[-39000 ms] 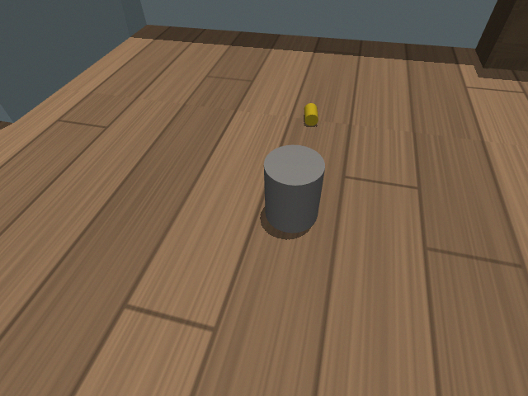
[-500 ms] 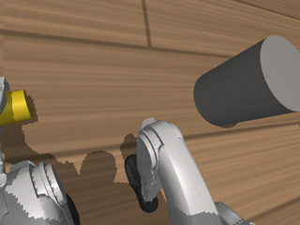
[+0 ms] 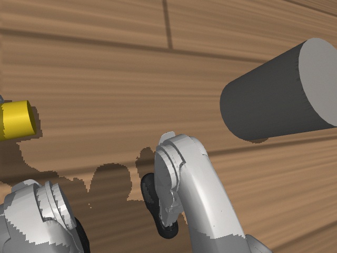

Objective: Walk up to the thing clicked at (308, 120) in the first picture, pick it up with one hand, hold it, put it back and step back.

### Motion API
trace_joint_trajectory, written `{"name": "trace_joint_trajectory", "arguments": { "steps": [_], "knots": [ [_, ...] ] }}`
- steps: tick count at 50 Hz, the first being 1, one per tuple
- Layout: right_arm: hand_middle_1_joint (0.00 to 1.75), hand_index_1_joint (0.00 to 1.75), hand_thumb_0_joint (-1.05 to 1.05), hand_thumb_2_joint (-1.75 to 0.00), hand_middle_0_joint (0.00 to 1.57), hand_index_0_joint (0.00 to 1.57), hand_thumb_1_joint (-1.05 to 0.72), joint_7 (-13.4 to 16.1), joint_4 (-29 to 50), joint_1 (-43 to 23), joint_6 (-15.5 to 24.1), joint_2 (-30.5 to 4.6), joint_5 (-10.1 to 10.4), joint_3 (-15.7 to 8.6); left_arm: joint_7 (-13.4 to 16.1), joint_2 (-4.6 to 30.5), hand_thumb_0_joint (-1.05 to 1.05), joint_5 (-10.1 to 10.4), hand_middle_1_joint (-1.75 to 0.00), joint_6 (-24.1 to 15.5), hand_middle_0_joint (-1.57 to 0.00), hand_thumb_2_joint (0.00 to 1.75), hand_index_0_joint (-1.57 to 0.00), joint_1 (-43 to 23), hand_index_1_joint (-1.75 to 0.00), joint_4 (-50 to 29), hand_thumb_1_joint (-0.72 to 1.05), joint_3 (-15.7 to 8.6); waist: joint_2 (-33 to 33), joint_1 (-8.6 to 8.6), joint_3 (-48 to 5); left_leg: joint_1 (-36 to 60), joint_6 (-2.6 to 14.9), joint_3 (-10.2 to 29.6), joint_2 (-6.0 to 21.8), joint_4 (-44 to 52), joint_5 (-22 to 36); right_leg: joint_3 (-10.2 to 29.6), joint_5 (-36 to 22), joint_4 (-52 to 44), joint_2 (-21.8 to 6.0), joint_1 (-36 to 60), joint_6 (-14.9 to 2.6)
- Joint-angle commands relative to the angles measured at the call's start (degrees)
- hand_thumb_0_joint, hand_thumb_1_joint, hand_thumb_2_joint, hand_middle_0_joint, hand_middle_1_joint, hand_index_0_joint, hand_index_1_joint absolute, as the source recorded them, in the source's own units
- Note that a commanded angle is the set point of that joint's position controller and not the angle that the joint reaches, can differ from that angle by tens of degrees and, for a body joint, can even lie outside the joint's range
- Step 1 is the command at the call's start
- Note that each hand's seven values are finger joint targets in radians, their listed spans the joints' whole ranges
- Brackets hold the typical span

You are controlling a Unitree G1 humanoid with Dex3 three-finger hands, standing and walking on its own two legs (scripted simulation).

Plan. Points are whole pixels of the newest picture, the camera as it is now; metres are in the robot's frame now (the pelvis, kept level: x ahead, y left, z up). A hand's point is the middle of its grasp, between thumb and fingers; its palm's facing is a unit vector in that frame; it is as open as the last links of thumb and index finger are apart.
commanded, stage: close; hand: left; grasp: from above
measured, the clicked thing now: out of the picture +0.46 +0.26 -0.26
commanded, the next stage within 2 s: settle in 0.32 s
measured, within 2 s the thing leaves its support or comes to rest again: leaves its support in 0.76 s
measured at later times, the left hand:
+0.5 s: hand out of the picture +0.44 +0.28 -0.24, palm faces -0.45 -0.09 -0.89, open 11.4 cm
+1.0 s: hand out of the picture +0.44 +0.29 -0.17, palm faces -0.39 -0.04 -0.92, open 11.3 cm
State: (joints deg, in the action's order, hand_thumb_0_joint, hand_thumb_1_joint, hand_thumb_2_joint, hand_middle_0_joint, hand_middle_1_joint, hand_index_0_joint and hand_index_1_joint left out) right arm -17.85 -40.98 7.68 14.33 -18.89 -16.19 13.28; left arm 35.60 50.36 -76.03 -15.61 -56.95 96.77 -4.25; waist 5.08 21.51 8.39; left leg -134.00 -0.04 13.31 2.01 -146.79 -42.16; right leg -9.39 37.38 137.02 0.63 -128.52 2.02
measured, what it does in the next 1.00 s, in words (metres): stands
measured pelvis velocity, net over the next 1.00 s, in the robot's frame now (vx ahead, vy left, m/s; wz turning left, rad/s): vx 0.00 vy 0.00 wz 0.04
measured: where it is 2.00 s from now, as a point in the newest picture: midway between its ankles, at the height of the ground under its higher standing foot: (125, 239)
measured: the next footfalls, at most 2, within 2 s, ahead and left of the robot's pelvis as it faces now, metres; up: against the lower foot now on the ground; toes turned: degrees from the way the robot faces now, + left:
none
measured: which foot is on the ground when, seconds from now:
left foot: down 0.00-1.00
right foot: down 0.00-1.00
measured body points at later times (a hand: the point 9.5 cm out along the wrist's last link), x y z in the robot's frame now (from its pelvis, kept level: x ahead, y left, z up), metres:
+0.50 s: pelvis +0.00 +0.00 +0.00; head +0.26 +0.11 +0.35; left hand +0.46 +0.28 -0.18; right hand +0.03 -0.26 -0.06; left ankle +0.06 +0.13 -0.27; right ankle +0.11 -0.12 -0.27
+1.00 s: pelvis +0.00 +0.00 +0.01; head +0.24 +0.09 +0.39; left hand +0.46 +0.29 -0.12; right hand +0.06 -0.27 -0.07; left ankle +0.06 +0.13 -0.27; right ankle +0.11 -0.12 -0.27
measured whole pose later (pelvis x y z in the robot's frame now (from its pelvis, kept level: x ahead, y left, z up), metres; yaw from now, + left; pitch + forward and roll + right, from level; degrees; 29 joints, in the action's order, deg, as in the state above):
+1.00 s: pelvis +0.00 +0.00 +0.01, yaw +2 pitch +33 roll -10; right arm -17.5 -42.8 9.9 11.3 -18.4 -11.0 4.9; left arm 29.3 40.9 -73.7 -10.4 -50.7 81.4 -3.6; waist -0.2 16.8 -1.1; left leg -134.5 0.1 9.7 2.0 -142.6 -41.6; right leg -6.6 38.1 135.2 -0.1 -130.3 1.6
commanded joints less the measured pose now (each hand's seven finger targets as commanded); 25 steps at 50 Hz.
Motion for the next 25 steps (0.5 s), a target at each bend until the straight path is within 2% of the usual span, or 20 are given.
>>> {"name": "trace_joint_trajectory", "arguments": {
  "steps": [1,2,3,4,5,6,7,8,10,11,12,13,14,15,16,18,19,22,23,25],
  "knots": [
    [0.30,0.30,0.00,-0.90,0.20,0.20,-0.89,0.37,-0.86,11.06,0.42,-18.87,-0.31,-5.73,4.50,10.61,0.00,-0.12,-0.94,-0.49,-0.56,0.94,-0.58,-16.35,-0.92,-6.49,0.23,-0.77,-25.93,3.60,-37.38,26.65,0.62,-6.09,-0.28,15.23,13.28,-5.19,-14.85,-12.38,3.59,21.28,-3.16],
    [0.30,0.30,0.00,-0.90,0.20,0.20,-0.89,0.30,-0.72,10.51,0.74,-18.89,-0.11,-5.69,4.55,10.16,0.00,-0.40,-0.93,-0.04,-0.60,0.96,-0.61,-16.43,-0.91,-5.98,0.25,0.07,-25.07,3.36,-36.23,25.81,0.70,-6.17,-0.37,14.72,12.24,-5.18,-13.66,-12.12,3.17,19.74,-3.06],
    [0.30,0.30,0.00,-0.90,0.20,0.20,-0.89,0.45,-1.27,10.89,0.66,-19.05,-0.23,-5.94,5.06,10.75,0.00,-0.08,-0.92,0.21,-0.62,0.96,-0.64,-17.27,-0.91,-6.75,0.28,-0.58,-25.09,3.60,-36.98,25.74,0.72,-5.86,-0.18,15.62,11.78,-5.22,-13.10,-12.92,3.43,20.24,-3.17],
    [0.30,0.30,0.00,-0.90,0.20,0.20,-0.90,0.37,-1.33,11.00,0.85,-18.92,-0.28,-5.83,5.14,9.48,0.00,-0.54,-0.90,0.54,-0.65,0.96,-0.66,-17.47,-0.89,-5.50,0.30,0.24,-25.57,4.40,-35.99,25.96,0.58,-5.84,-0.21,15.39,11.70,-5.33,-13.22,-12.38,3.20,19.43,-3.12],
    [0.30,0.30,0.00,-0.90,0.20,0.20,-0.90,0.40,-0.77,9.83,1.08,-19.05,-0.39,-6.05,5.14,7.92,0.00,0.05,-0.89,0.78,-0.67,0.95,-0.68,-18.14,-0.88,-6.59,0.32,1.77,-25.58,4.24,-36.73,26.74,0.43,-5.55,-0.02,16.03,11.29,-5.31,-12.73,-12.94,3.45,19.64,-3.19],
    [0.30,0.30,0.00,-0.90,0.20,0.20,-0.90,0.41,-1.52,11.05,1.08,-19.24,-0.20,-5.83,5.58,10.77,0.00,-0.29,-0.89,1.01,-0.68,0.94,-0.69,-17.93,-0.88,-5.84,0.34,-0.46,-26.05,4.14,-37.22,27.40,0.37,-5.12,0.08,16.03,12.05,-5.88,-13.39,-12.45,3.35,19.48,-3.11],
    [0.30,0.30,0.00,-0.90,0.20,0.20,-0.90,0.47,-1.17,10.34,1.06,-19.37,-0.18,-6.08,5.66,10.64,0.00,-0.69,-0.87,1.42,-0.70,0.93,-0.71,-17.86,-0.86,-5.72,0.37,0.09,-26.17,3.87,-37.52,26.90,0.35,-5.15,0.13,16.10,11.46,-5.35,-12.95,-12.47,3.29,19.75,-3.21],
    [0.30,0.30,0.00,-0.90,0.20,0.20,-0.90,0.28,-0.82,10.63,1.26,-18.96,-0.14,-5.32,5.48,10.88,0.00,-0.74,-0.86,1.84,-0.71,0.94,-0.72,-17.38,-0.86,-4.11,0.38,-0.43,-25.53,4.13,-36.18,26.52,0.41,-4.93,0.04,15.83,11.23,-5.64,-12.81,-11.73,2.97,18.80,-3.07],
    [0.30,0.30,0.00,-0.90,0.20,0.20,-0.90,0.37,-1.12,10.15,1.29,-19.50,-0.04,-6.35,5.43,10.00,0.00,-0.34,-0.84,2.40,-0.75,0.94,-0.75,-18.08,-0.84,-4.88,0.41,0.00,-26.22,3.88,-36.68,26.78,0.28,-5.04,0.11,16.41,10.90,-5.31,-12.41,-12.13,3.11,18.63,-3.24],
    [0.30,0.30,0.00,-0.90,0.20,0.20,-0.90,0.33,-1.11,9.93,1.44,-19.01,0.05,-5.67,5.39,11.00,0.00,-0.22,-0.82,2.41,-0.76,0.93,-0.76,-18.66,-0.83,-4.11,0.42,-0.51,-26.26,4.20,-35.73,25.85,0.38,-4.83,0.10,16.31,9.87,-5.48,-11.70,-11.96,2.95,18.39,-3.20],
    [0.30,0.30,0.00,-0.90,0.20,0.20,-0.90,0.21,-0.54,9.94,1.56,-19.29,0.23,-5.67,4.90,10.47,0.00,-0.17,-0.83,2.66,-0.77,0.92,-0.77,-17.91,-0.82,-3.61,0.44,-0.34,-25.30,4.42,-34.73,25.90,0.41,-4.92,0.02,16.15,10.08,-5.44,-12.05,-11.97,2.80,18.18,-3.00],
    [0.30,0.30,0.00,-0.90,0.20,0.20,-0.89,0.28,-0.91,10.27,1.58,-19.63,0.27,-6.18,4.97,11.37,0.00,-0.03,-0.80,2.63,-0.78,0.92,-0.77,-18.68,-0.81,-5.66,0.43,-1.05,-26.37,3.81,-36.27,26.47,0.49,-5.10,0.04,16.12,11.05,-5.45,-12.39,-12.41,3.06,18.26,-3.07],
    [0.30,0.30,0.00,-0.90,0.20,0.20,-0.89,0.25,-0.50,10.03,1.47,-18.94,0.35,-5.54,4.79,10.88,0.00,-0.28,-0.80,2.95,-0.79,0.93,-0.78,-17.43,-0.81,-2.75,0.44,-0.92,-25.65,3.94,-35.59,26.33,0.43,-5.17,0.02,16.01,10.84,-5.31,-12.72,-12.06,3.01,18.73,-3.12],
    [0.30,0.30,0.00,-0.90,0.20,0.20,-0.90,0.25,-0.54,10.18,1.51,-18.91,0.32,-5.52,4.74,11.60,0.00,-0.21,-0.79,2.80,-0.81,0.93,-0.80,-17.76,-0.80,-3.76,0.45,-1.31,-25.71,3.88,-35.76,25.73,0.59,-5.39,-0.04,15.93,10.73,-5.35,-12.50,-12.38,3.13,18.89,-2.99],
    [0.30,0.30,0.00,-0.90,0.20,0.20,-0.90,0.19,-0.70,9.97,1.49,-18.93,0.44,-5.83,4.52,10.60,0.00,-0.02,-0.78,2.70,-0.82,0.94,-0.80,-17.47,-0.80,-3.84,0.46,-0.77,-25.98,3.82,-35.57,25.79,0.55,-5.59,-0.04,15.82,11.05,-5.05,-12.90,-12.53,3.03,19.45,-3.03],
    [0.30,0.30,0.00,-0.90,0.20,0.20,-0.89,-0.03,-0.39,10.43,1.58,-18.80,0.40,-5.26,4.19,10.77,0.00,-0.01,-0.78,2.78,-0.84,0.95,-0.82,-17.10,-0.80,-3.40,0.48,-1.15,-25.35,3.83,-35.45,25.92,0.66,-5.57,-0.32,15.63,11.86,-5.43,-13.47,-12.02,2.86,19.15,-2.87],
    [0.30,0.30,0.00,-0.90,0.20,0.20,-0.89,0.09,-0.69,10.31,1.46,-19.02,0.53,-5.67,4.22,12.20,0.00,0.27,-0.78,2.62,-0.84,0.94,-0.83,-17.69,-0.79,-5.24,0.49,-1.91,-26.42,3.15,-37.06,26.87,0.58,-5.66,-0.12,15.80,12.89,-5.31,-14.15,-12.33,3.21,19.80,-2.97],
    [0.30,0.30,0.00,-0.90,0.20,0.20,-0.91,-0.01,-0.18,10.57,1.30,-19.14,0.31,-5.44,3.90,11.15,0.00,0.09,-0.81,2.33,-0.90,0.96,-0.89,-16.23,-0.82,-2.70,0.50,-1.49,-25.76,4.01,-35.91,26.08,0.60,-5.27,-0.12,15.99,12.64,-5.57,-14.14,-12.09,3.10,19.87,-3.01],
    [0.30,0.30,0.00,-0.90,0.20,0.20,-0.91,-0.20,0.02,10.76,1.34,-18.99,0.17,-5.43,3.56,10.35,0.00,0.11,-0.81,2.34,-0.91,0.97,-0.89,-15.85,-0.82,-2.57,0.51,-1.14,-25.22,3.84,-35.56,25.85,0.75,-5.68,-0.31,15.20,12.77,-5.49,-14.36,-11.90,3.00,19.45,-2.82],
    [0.30,0.30,0.00,-0.90,0.20,0.20,-0.90,0.01,-0.29,10.38,1.24,-19.08,0.34,-5.48,3.47,12.05,0.00,0.75,-0.80,2.18,-0.93,0.96,-0.92,-16.64,-0.81,-4.01,0.54,-1.63,-24.94,3.26,-35.94,24.74,0.94,-6.03,-0.33,15.47,11.65,-5.08,-13.37,-12.91,3.08,20.26,-2.85]
  ]
}}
